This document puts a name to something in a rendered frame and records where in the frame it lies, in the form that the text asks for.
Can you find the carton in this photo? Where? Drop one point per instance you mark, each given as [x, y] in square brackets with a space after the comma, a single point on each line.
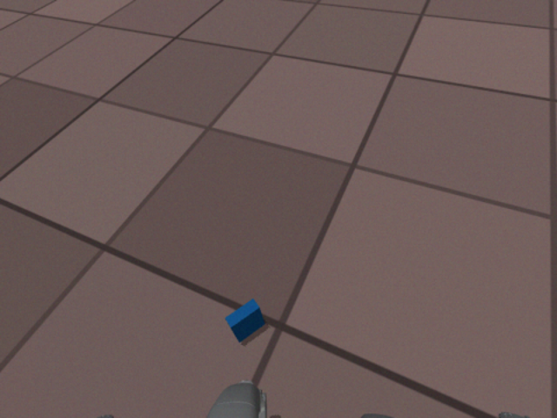
[245, 320]

